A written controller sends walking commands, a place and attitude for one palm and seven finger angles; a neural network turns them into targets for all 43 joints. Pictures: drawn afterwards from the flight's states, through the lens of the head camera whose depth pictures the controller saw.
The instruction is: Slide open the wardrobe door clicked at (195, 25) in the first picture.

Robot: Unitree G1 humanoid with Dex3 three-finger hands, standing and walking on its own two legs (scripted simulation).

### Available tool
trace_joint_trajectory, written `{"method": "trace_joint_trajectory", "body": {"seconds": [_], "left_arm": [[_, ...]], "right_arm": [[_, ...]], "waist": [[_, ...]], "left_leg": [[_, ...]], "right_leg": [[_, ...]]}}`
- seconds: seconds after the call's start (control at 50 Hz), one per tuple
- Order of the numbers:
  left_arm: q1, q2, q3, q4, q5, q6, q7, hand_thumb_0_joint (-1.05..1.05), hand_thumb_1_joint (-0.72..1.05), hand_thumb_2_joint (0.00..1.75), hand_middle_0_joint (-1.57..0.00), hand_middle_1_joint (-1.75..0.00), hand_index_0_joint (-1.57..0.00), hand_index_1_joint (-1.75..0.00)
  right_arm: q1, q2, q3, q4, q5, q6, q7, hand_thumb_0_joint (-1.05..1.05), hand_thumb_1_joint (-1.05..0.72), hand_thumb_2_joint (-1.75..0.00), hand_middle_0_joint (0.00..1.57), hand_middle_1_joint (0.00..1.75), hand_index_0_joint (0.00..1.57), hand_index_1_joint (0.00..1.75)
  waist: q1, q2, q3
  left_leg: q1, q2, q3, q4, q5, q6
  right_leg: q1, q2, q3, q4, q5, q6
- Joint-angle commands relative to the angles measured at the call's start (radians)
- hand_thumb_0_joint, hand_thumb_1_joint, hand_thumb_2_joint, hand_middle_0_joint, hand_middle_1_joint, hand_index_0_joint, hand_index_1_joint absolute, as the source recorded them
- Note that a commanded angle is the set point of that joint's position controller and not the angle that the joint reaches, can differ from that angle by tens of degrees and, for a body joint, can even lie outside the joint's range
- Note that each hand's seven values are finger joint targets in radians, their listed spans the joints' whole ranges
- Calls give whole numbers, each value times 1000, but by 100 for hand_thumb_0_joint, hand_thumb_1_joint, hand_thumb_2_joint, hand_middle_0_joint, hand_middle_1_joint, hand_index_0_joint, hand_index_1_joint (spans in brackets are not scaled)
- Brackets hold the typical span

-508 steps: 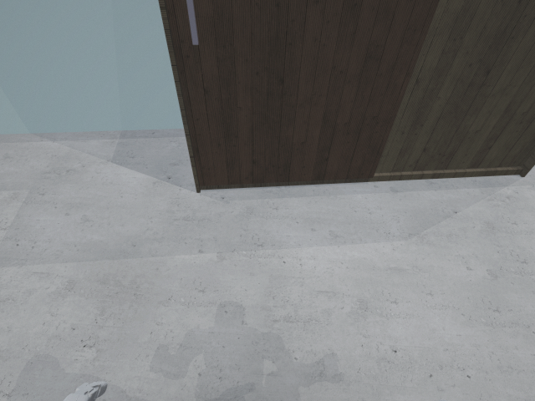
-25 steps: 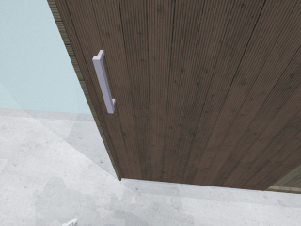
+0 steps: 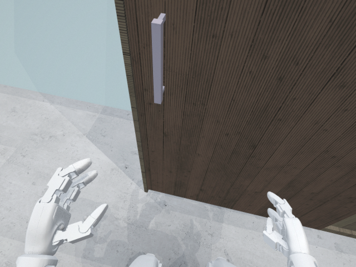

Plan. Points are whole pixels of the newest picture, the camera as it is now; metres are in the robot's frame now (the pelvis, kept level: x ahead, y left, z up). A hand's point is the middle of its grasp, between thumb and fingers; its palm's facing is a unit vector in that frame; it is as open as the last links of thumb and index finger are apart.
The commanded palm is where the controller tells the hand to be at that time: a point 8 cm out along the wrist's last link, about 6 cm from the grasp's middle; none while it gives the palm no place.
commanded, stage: raise the hand with hooked fingers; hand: left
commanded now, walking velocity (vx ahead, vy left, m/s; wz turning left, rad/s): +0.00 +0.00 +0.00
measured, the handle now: (160, 63) +0.52 +0.13 +0.17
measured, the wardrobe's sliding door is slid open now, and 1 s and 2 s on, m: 0.00 0.00 0.00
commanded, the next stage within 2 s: move the hooked fingers beside the handle in 1.50 s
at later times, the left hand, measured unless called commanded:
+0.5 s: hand (79, 168) +0.26 +0.23 +0.10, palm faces -0.07 -0.99 -0.09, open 12.6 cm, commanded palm +0.23 +0.29 +0.13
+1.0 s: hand (47, 107) +0.31 +0.28 +0.20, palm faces +0.04 -0.99 -0.11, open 13.9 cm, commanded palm +0.28 +0.32 +0.20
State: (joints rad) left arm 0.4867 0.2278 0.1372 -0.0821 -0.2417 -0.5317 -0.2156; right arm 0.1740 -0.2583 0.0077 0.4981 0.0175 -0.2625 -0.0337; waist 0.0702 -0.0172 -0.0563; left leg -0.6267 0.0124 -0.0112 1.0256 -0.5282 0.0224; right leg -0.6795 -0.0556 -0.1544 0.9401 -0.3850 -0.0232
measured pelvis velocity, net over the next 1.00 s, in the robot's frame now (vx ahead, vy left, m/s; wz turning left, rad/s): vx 0.03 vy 0.00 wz -0.02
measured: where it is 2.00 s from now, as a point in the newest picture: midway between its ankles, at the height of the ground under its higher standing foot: outside the picture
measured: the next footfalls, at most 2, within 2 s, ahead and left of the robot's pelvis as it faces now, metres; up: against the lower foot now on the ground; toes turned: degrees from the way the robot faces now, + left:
none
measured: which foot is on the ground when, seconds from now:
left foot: down 0.00-1.00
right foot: down 0.00-1.00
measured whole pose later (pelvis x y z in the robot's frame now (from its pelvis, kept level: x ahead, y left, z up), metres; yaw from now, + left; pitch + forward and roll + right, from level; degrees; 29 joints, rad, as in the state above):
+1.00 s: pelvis +0.03 +0.00 +0.05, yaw -1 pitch +1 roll -1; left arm -0.05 0.46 0.46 0.17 -0.35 -0.03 -0.48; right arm 0.26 -0.26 0.09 0.62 0.06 -0.27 -0.10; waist 0.05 0.05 -0.02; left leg -0.23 0.01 0.02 0.60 -0.38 0.02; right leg -0.31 -0.03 -0.13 0.56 -0.26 -0.01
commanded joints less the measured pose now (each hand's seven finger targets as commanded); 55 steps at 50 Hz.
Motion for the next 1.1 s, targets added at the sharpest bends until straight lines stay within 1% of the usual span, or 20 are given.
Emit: {"method": "trace_joint_trajectory", "body": {"seconds": [0.0, 0.02, 0.1, 0.12, 0.16, 0.22, 0.28, 0.34, 0.42, 0.44, 0.52, 0.58, 0.66, 0.72, 0.82, 0.88, 0.94, 0.98, 1.02, 1.08], "left_arm": [[-295, 133, -39, -126, 11, 36, -130, 0, 18, 59, -25, -76, -25, -76], [-256, 165, 6, -29, 9, 112, -154, 0, 15, 58, -25, -78, -25, -78], [-150, 216, 178, -96, -59, 326, -149, 0, 6, 54, -26, -84, -26, -84], [-128, 235, 243, -116, -92, 350, -127, 0, 4, 53, -26, -86, -26, -86], [-115, 217, 283, -226, -133, 336, -77, 0, -1, 51, -27, -88, -27, -88], [-145, 195, 256, -295, -118, 270, -24, 0, -8, 48, -27, -93, -27, -93], [-196, 156, 156, -270, -61, 225, -39, 0, -15, 45, -27, -98, -27, -98], [-287, 161, 118, -185, -55, 249, -102, 0, -22, 42, -28, -102, -28, -102], [-390, 312, 235, -194, -68, 290, -143, 0, -31, 38, -29, -108, -29, -108], [-421, 333, 262, -218, -77, 292, -143, 0, -34, 37, -29, -110, -29, -110], [-446, 379, 345, -209, -112, 294, -125, 0, -43, 33, -29, -115, -29, -115], [-460, 327, 322, -100, -129, 332, -148, 0, -50, 30, -30, -120, -30, -120], [-537, 328, 285, 23, -117, 442, -220, 0, -50, 30, -30, -120, -30, -120], [-596, 375, 303, 6, -105, 486, -248, 0, -50, 30, -30, -120, -30, -120], [-716, 515, 443, -88, -123, 435, -236, 0, -50, 30, -30, -120, -30, -120], [-747, 500, 452, 7, -140, 421, -241, 0, -50, 30, -30, -120, -30, -120], [-788, 492, 425, 113, -135, 458, -273, 0, -50, 30, -30, -120, -30, -120], [-827, 506, 408, 139, -121, 492, -293, 0, -50, 30, -30, -120, -30, -120], [-775, 451, 357, 200, -121, 527, -323, 0, -50, 30, -30, -120, -30, -120], [-756, 470, 377, 165, -129, 529, -343, 0, -50, 30, -30, -120, -30, -120]], "right_arm": [[37, -144, -32, -91, 26, -60, -34, 0, -90, -90, 20, 30, 20, 30], [28, -147, -30, -87, 32, -54, -39, 0, -90, -90, 20, 30, 20, 30], [-39, -117, -25, -149, 40, -34, -46, 0, -90, -90, 20, 30, 20, 30], [-55, -101, -17, -150, 32, -33, -43, 0, -90, -90, 20, 30, 20, 30], [-45, -76, -15, -143, 28, -38, -34, 0, -90, -90, 20, 30, 20, 30], [-17, -78, -17, -117, 15, -59, -21, 0, -90, -90, 20, 30, 20, 30], [34, -104, -25, -85, 15, -79, -10, 0, -90, -90, 20, 30, 20, 30], [50, -137, -29, -68, 28, -89, -28, 0, -90, -90, 20, 30, 20, 30], [33, -154, -22, -64, 33, -102, -58, 0, -90, -90, 20, 30, 20, 30], [28, -146, -18, -67, 33, -103, -61, 0, -90, -90, 20, 30, 20, 30], [27, -134, -3, -58, 28, -106, -64, 0, -90, -90, 20, 30, 20, 30], [22, -133, 1, -47, 34, -97, -61, 0, -90, -90, 20, 30, 20, 30], [12, -146, 6, -51, 45, -81, -65, 0, -90, -90, 20, 30, 20, 30], [9, -148, 10, -63, 43, -75, -68, 0, -90, -90, 20, 30, 20, 30], [-3, -134, 18, -63, 30, -74, -70, 0, -90, -90, 20, 30, 20, 30], [-4, -131, 23, -41, 35, -69, -76, 0, -90, -90, 20, 30, 20, 30], [-3, -139, 22, -26, 46, -56, -79, 0, -90, -90, 20, 30, 20, 30], [-2, -146, 20, -28, 49, -53, -84, 0, -90, -90, 20, 30, 20, 30], [1, -148, 19, -38, 49, -50, -77, 0, -90, -90, 20, 30, 20, 30], [-9, -154, 9, -54, 50, -48, -67, 0, -90, -90, 20, 30, 20, 30]], "waist": [[-158, 14, -105], [-133, 23, -83], [-15, 3, -269], [18, 23, -292], [23, 29, -289], [4, 52, -204], [-58, 116, -165], [-100, 60, -106], [-65, 127, -168], [-56, 142, -204], [-23, 160, -194], [-36, 133, -119], [-43, 123, -60], [-39, 103, -108], [-20, 89, -224], [-31, 99, -172], [-38, 112, -100], [-40, 146, -114], [-40, 78, -96], [-34, 45, -160]], "left_leg": [[-6, -1, -62, -231, 88, 3], [-18, -7, -56, -248, 94, 2], [47, -14, -48, -325, 259, -15], [64, -18, -51, -333, 326, -25], [100, -10, -46, -341, 439, -45], [120, 3, -43, -354, 489, -59], [165, 13, -40, -348, 486, -57], [152, 14, -50, -362, 349, -39], [200, 5, -58, -394, 318, -27], [230, 5, -63, -407, 349, -31], [290, 9, -66, -431, 516, -51], [291, 13, -53, -451, 540, -52], [285, 7, -39, -477, 485, -35], [321, 4, -38, -483, 503, -21], [397, 1, -43, -495, 567, -24], [388, -2, -35, -520, 524, -23], [376, -4, -26, -540, 491, -15], [391, -8, -24, -542, 499, -9], [372, -6, -24, -540, 494, -3], [372, -11, -18, -523, 494, 4]], "right_leg": [[88, 55, 113, -181, -49, 4], [113, 54, 113, -196, -44, 1], [310, 35, 72, -192, 99, 4], [360, 39, 63, -180, 157, -3], [379, 42, 47, -176, 256, -3], [331, 53, 44, -185, 268, -8], [249, 53, 45, -199, 237, 0], [220, 53, 56, -238, 155, 5], [305, 43, 71, -272, 135, -2], [336, 42, 67, -277, 158, -4], [402, 54, 58, -295, 282, -11], [400, 54, 51, -318, 328, -3], [404, 50, 62, -358, 323, -3], [440, 52, 71, -372, 342, -3], [520, 58, 77, -389, 399, -4], [517, 54, 74, -414, 383, -3], [501, 49, 78, -441, 365, -6], [499, 41, 84, -445, 374, -5], [504, 40, 88, -447, 380, -4], [522, 35, 97, -435, 391, 3]]}}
